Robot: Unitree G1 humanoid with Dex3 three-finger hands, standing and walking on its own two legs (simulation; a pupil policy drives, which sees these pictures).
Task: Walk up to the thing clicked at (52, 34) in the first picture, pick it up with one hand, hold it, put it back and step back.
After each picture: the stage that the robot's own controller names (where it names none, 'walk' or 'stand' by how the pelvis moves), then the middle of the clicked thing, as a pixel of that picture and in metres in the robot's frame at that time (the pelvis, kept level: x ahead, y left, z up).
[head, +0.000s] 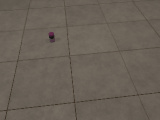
stand; (51, 37) +1.58 +0.37 -0.72
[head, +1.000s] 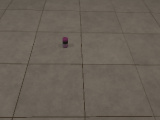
walk; (65, 42) +1.49 +0.15 -0.70
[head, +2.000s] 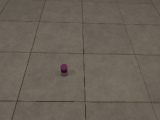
walk; (64, 70) +0.99 +0.14 -0.71
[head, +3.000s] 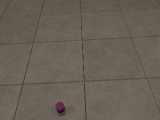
walk; (60, 108) +0.60 +0.21 -0.69
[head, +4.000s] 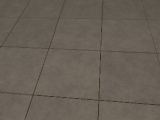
stand; out of the picture +0.41 +0.16 -0.70
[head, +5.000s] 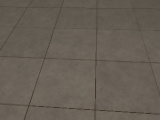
stand; out of the picture +0.38 +0.15 -0.72
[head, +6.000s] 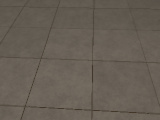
stand; out of the picture +0.38 +0.16 -0.72
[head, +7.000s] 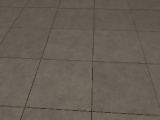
stand; out of the picture +0.37 +0.16 -0.73
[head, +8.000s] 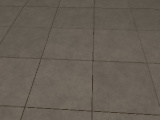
stand; out of the picture +0.37 +0.16 -0.73
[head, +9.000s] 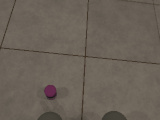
go down; (50, 92) +0.42 +0.15 -0.50
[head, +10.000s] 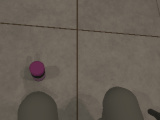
go down; (38, 71) +0.46 +0.18 -0.32
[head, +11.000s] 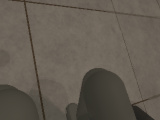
close in; out of the picture +0.44 +0.22 -0.23
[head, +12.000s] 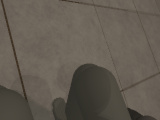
close; out of the picture +0.44 +0.24 -0.22
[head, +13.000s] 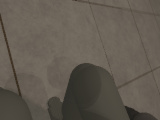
lift; out of the picture +0.42 +0.22 -0.23
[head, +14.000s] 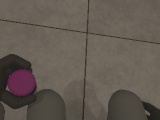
lift; (24, 86) +0.32 +0.21 -0.05
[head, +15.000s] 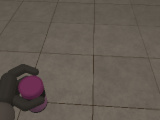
hold; (34, 95) +0.32 +0.16 +0.06
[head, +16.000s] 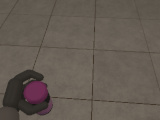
hold; (39, 99) +0.32 +0.16 +0.01
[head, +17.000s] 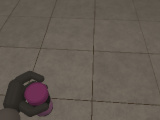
crouch; (40, 100) +0.31 +0.16 +0.01
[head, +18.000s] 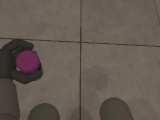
crouch; (31, 66) +0.42 +0.16 -0.07
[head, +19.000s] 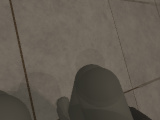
lower; out of the picture +0.42 +0.24 -0.22
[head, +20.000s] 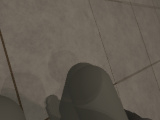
lower; out of the picture +0.44 +0.25 -0.24
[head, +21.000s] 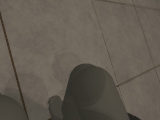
lower; out of the picture +0.44 +0.25 -0.23
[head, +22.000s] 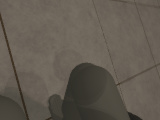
lower; out of the picture +0.44 +0.26 -0.23
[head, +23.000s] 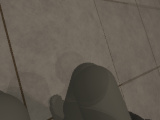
loosen; out of the picture +0.43 +0.22 -0.23
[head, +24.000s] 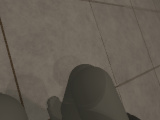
withdraw; out of the picture +0.42 +0.22 -0.24
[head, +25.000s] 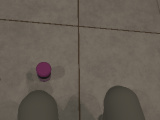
walk; (44, 72) +0.45 +0.16 -0.33
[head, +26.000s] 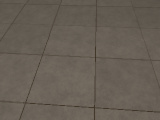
stand; out of the picture +0.37 +0.12 -0.66
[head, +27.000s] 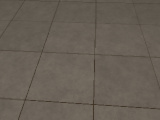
stand; out of the picture +0.37 +0.13 -0.67
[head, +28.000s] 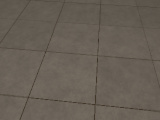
stand; out of the picture +0.39 +0.12 -0.68
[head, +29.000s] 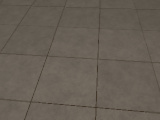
walk; out of the picture +0.39 +0.13 -0.72
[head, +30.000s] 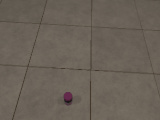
walk; (68, 98) +0.57 +0.10 -0.70
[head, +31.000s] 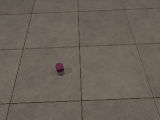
walk; (60, 69) +0.86 +0.23 -0.69
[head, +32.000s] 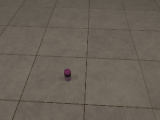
stand; (67, 75) +1.00 +0.15 -0.71
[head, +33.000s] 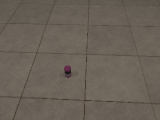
stand; (67, 71) +1.02 +0.16 -0.72
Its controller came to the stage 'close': yes
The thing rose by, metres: 0.72
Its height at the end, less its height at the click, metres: +0.00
